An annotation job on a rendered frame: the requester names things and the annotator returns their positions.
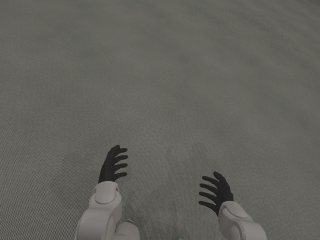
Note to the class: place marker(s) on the robot left hand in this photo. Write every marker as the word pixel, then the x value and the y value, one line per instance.
pixel 109 168

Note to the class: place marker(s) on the robot right hand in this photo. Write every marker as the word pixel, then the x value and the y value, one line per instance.
pixel 223 193

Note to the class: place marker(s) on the robot left shin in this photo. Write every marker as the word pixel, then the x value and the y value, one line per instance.
pixel 127 220

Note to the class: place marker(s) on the robot left forearm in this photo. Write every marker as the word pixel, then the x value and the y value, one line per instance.
pixel 99 221

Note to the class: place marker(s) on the robot left thigh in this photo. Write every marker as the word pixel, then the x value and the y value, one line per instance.
pixel 127 231

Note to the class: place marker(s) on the robot right forearm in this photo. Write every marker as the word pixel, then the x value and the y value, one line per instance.
pixel 236 224

